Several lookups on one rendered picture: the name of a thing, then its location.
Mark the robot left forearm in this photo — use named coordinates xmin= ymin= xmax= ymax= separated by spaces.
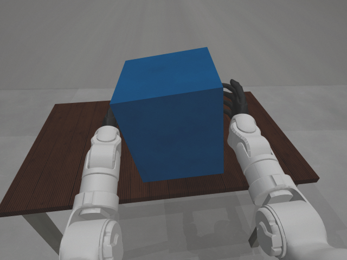
xmin=59 ymin=126 xmax=121 ymax=260

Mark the table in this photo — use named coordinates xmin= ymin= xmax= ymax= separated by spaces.
xmin=0 ymin=92 xmax=319 ymax=255

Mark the right robot upper arm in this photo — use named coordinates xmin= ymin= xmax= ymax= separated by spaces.
xmin=255 ymin=200 xmax=347 ymax=260

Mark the carton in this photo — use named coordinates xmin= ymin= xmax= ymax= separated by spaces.
xmin=110 ymin=47 xmax=224 ymax=183

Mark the robot right forearm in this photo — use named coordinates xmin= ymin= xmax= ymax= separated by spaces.
xmin=227 ymin=114 xmax=327 ymax=240

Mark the left robot upper arm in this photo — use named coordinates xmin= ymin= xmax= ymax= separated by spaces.
xmin=60 ymin=219 xmax=124 ymax=260

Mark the robot left hand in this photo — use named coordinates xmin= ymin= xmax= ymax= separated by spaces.
xmin=101 ymin=107 xmax=121 ymax=132

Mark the robot right hand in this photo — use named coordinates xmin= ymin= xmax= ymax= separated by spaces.
xmin=222 ymin=79 xmax=249 ymax=119

